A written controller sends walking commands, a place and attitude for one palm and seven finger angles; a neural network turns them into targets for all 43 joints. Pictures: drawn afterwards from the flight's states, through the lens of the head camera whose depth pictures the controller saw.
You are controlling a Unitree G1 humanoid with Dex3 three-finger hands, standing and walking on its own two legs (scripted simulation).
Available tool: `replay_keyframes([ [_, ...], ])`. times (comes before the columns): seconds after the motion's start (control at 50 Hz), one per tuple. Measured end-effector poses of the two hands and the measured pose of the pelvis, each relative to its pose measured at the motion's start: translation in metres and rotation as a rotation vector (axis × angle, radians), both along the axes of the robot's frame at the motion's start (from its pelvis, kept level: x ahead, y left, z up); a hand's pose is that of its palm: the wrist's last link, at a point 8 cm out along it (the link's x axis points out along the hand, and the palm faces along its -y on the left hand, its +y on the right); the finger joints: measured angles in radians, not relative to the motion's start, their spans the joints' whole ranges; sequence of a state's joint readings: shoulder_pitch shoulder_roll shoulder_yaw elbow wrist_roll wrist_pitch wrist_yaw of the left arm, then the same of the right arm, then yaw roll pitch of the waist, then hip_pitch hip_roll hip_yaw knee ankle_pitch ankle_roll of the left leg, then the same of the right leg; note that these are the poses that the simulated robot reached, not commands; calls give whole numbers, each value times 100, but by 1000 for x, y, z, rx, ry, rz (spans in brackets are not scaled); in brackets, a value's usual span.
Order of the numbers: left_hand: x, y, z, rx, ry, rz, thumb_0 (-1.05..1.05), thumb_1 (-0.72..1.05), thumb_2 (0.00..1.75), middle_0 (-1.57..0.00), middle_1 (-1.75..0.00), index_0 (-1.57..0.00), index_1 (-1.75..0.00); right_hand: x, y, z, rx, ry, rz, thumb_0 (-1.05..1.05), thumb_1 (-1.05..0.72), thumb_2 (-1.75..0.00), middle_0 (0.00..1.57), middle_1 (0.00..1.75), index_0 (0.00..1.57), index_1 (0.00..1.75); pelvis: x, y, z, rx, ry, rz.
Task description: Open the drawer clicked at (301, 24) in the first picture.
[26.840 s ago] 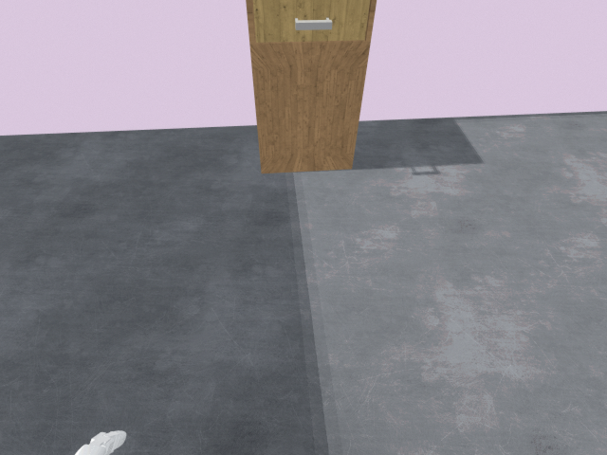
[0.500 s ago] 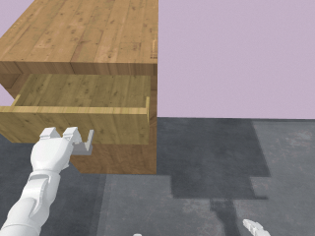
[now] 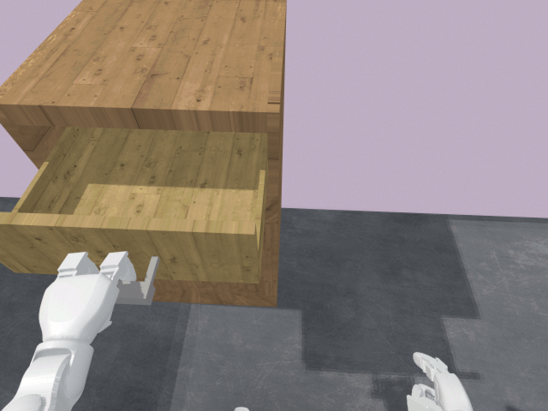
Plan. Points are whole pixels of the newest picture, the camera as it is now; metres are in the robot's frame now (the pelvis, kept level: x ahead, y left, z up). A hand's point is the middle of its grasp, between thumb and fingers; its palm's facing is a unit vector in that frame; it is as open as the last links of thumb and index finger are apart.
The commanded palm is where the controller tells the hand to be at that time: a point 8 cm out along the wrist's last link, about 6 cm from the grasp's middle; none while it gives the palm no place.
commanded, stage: pull the drawer open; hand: left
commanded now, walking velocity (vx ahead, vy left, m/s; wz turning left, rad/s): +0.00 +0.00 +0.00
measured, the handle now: (110, 276) +0.30 +0.27 +0.01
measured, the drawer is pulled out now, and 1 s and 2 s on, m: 0.20 0.30 0.30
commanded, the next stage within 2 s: open the thumb to release the handle in 1.28 s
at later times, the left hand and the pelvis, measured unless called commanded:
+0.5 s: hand (87, 353) +0.20 +0.27 -0.01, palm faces -0.03 -0.05 -1.00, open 5.7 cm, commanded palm +0.16 +0.28 +0.04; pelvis +0.00 +0.00 -0.01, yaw +0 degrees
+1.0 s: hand (71, 394) +0.15 +0.27 -0.01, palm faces -0.06 -0.06 -1.00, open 5.8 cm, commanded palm +0.10 +0.28 +0.04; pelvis +0.00 +0.00 -0.02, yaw +0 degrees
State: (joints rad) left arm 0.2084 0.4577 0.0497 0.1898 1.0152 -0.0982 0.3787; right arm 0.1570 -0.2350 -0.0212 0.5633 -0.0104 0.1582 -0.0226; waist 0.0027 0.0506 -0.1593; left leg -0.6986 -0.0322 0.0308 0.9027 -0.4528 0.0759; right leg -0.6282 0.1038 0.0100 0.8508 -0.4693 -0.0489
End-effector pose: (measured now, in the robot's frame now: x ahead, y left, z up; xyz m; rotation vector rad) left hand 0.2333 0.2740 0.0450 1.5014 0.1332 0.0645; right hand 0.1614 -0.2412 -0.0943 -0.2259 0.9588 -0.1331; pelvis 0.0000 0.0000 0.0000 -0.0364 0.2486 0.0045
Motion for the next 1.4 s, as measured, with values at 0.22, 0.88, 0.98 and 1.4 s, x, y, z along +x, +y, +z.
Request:
replay_keyframes([
  [0.22,-30,-1,0,6,0,4,2,68,79,-28,-133,-42,-135,14,1,-2,3,-14,36,1,-91,-90,20,30,20,30,3,-1,-4,1,6,2],
  [0.88,-99,-2,2,7,34,16,2,69,74,-28,-132,-42,-135,30,9,-5,29,-43,90,1,-91,-90,20,30,20,30,0,-3,-13,1,11,3],
  [0.98,-102,-2,2,11,20,13,2,68,75,-28,-133,-42,-135,33,11,-7,36,-55,100,1,-91,-90,20,30,20,30,-3,-3,-17,0,16,5],
  [1.4,-103,-2,3,12,29,20,2,68,74,-29,-134,-42,-135,25,10,-10,45,-39,85,1,-91,-90,20,30,20,30,-1,-2,-18,0,23,1],
])
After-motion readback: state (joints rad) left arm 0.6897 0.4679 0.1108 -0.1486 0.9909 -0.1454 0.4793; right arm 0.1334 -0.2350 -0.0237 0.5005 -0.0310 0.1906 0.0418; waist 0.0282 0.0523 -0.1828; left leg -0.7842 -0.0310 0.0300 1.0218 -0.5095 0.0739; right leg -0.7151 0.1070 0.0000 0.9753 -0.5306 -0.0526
